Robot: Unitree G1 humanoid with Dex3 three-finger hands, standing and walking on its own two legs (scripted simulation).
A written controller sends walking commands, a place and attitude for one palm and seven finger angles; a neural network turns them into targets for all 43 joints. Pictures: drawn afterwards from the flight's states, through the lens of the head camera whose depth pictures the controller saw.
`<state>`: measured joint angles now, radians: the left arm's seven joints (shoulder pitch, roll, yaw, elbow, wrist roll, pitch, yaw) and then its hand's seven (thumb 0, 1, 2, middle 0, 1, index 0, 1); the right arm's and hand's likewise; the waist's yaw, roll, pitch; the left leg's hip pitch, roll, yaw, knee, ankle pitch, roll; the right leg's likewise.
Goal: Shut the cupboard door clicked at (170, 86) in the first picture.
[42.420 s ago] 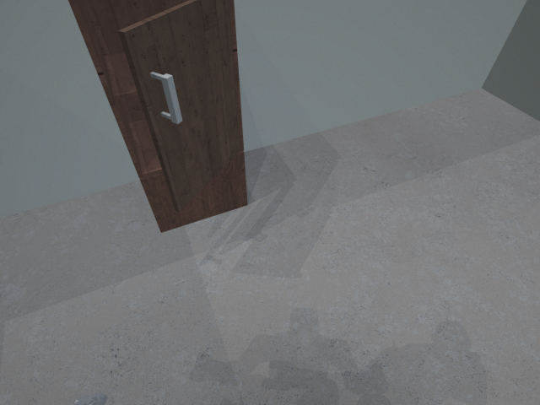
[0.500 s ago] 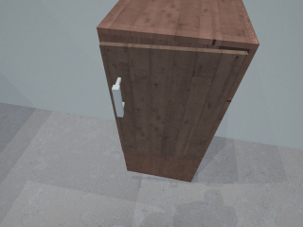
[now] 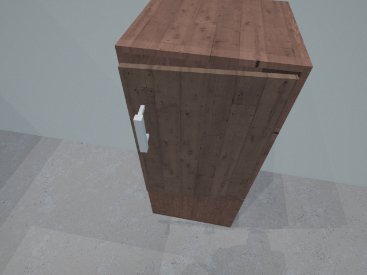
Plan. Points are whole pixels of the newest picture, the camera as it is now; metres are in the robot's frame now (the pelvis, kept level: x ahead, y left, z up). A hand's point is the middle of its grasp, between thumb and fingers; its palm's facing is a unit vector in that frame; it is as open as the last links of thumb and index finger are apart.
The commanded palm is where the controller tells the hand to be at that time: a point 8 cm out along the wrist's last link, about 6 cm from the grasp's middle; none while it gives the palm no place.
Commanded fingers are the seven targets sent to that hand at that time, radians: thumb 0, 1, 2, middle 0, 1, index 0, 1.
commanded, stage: come to a stop and stand still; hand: left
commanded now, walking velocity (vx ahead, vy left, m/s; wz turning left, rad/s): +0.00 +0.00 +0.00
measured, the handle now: (143, 129) +0.46 +0.16 +0.03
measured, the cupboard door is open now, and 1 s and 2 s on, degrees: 5 5 5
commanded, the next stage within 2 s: look again from close up in 0.66 s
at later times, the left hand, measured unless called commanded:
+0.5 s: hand out of the picture -0.03 +0.24 -0.18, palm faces +0.03 -0.98 -0.21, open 7.4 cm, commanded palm none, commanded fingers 0.00 0.90 0.90 -0.20 -0.30 -0.20 -0.30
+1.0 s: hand out of the picture -0.08 +0.21 -0.18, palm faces +0.05 -0.99 -0.12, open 7.4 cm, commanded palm none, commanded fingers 0.00 0.90 0.90 -0.20 -0.30 -0.20 -0.30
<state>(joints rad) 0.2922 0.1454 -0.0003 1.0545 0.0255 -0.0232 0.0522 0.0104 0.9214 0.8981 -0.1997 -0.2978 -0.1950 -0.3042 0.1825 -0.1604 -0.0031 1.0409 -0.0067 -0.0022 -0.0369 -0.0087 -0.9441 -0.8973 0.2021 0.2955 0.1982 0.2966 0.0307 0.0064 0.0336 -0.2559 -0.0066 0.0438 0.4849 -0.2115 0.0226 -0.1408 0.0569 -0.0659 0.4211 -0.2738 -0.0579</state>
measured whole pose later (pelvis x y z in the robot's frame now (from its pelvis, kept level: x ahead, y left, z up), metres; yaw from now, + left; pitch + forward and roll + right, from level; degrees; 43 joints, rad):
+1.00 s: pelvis -0.03 +0.06 +0.00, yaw +1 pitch -1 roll -1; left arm 0.39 0.14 -0.03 1.11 0.02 -0.01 0.04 0.00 0.91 0.90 -0.20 -0.30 -0.19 -0.30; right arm 0.26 -0.15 0.00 1.09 0.00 -0.01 -0.02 0.00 -0.93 -0.90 0.20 0.30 0.20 0.30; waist 0.02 -0.04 0.01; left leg -0.24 -0.09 0.03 0.38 -0.11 0.10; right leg -0.16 -0.03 -0.05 0.42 -0.23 0.02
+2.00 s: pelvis +0.02 -0.01 -0.01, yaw +2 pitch -2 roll -1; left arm 0.38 0.10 0.00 1.07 0.02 -0.01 0.04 0.00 0.91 0.90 -0.20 -0.30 -0.19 -0.30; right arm 0.21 -0.13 -0.02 1.10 0.00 0.00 -0.07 0.00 -0.94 -0.90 0.20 0.30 0.20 0.30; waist 0.03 -0.05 0.04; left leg -0.28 0.02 0.07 0.57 -0.24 0.03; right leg -0.12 0.08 -0.10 0.49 -0.35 -0.08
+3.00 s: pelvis +0.02 +0.04 +0.00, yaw +1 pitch +0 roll +0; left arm 0.33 0.13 -0.03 1.11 0.02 0.00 0.04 0.00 0.91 0.90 -0.20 -0.30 -0.19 -0.30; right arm 0.27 -0.15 0.02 1.11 -0.01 -0.03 -0.04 0.00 -0.92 -0.90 0.20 0.30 0.20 0.30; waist 0.01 -0.03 0.02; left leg -0.23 -0.08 0.11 0.42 -0.20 0.11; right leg -0.12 -0.01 -0.06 0.45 -0.32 -0.01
